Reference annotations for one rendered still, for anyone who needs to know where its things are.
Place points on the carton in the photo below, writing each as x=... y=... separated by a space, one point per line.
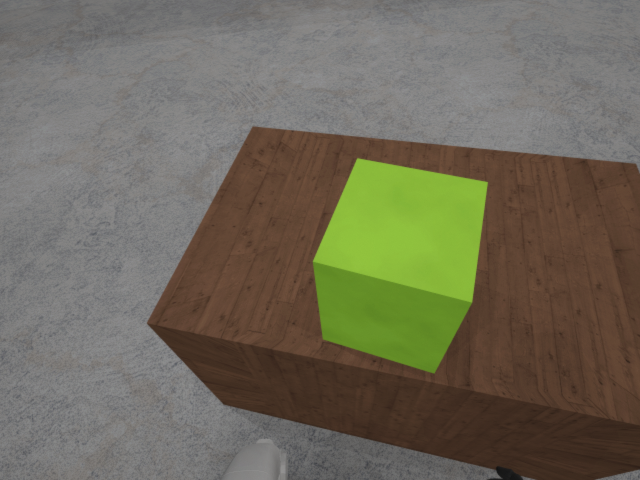
x=395 y=270

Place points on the pedestal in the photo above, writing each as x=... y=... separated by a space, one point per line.
x=542 y=376

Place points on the robot left thigh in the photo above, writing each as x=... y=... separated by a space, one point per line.
x=260 y=461

